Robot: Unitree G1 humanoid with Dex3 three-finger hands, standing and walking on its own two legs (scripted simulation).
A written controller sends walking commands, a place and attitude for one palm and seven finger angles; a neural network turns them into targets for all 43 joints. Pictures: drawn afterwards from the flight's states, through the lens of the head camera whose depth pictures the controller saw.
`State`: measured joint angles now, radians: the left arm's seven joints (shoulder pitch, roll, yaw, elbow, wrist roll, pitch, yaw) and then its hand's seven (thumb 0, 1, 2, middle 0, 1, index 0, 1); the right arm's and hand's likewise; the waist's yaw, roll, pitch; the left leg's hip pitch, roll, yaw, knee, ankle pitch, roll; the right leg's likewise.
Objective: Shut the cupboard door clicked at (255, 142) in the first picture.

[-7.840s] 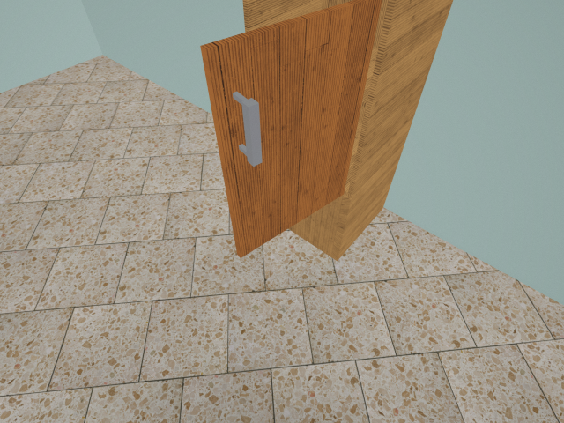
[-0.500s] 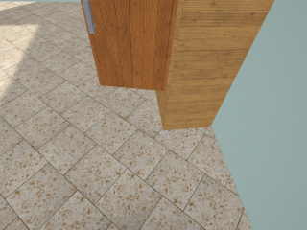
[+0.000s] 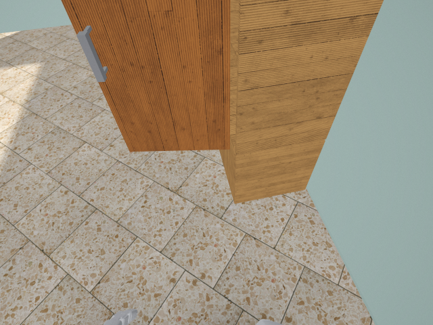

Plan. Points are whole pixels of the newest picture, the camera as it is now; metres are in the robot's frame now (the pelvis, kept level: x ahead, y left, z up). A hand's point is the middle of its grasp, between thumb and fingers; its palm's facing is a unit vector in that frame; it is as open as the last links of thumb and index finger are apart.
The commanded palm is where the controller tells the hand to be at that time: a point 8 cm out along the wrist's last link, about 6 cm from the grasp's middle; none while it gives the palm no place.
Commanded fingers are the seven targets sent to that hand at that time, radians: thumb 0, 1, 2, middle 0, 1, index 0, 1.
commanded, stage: take the last steps up to it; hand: left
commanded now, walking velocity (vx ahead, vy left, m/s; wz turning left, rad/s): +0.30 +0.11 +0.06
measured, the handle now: (95, 54) +0.76 +0.35 +0.11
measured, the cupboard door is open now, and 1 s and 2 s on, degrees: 78 78 78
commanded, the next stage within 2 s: come to a stop and stand still in 0.56 s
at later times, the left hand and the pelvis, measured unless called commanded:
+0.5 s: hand out of the picture +0.10 +0.20 -0.16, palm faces +0.17 -0.97 -0.15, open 7.3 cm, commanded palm none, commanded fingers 0.00 0.90 0.90 -0.20 -0.30 -0.20 -0.30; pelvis +0.19 +0.05 +0.01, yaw +3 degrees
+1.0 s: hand (127, 224) +0.38 +0.25 -0.16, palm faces +0.01 -0.97 -0.23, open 7.3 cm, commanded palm none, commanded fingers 0.00 0.90 0.90 -0.20 -0.30 -0.20 -0.30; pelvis +0.29 +0.07 +0.01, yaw +1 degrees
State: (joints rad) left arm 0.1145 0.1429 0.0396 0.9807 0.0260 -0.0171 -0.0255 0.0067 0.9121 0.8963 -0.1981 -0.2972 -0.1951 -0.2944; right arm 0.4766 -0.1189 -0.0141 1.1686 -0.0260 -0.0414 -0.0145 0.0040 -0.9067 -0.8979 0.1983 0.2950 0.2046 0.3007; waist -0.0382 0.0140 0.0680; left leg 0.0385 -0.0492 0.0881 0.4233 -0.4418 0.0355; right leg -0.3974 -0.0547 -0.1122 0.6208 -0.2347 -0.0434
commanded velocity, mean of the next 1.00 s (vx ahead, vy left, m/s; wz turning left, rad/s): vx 0.06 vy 0.04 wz -0.01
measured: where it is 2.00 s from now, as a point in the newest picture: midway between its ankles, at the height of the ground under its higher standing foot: (212, 319)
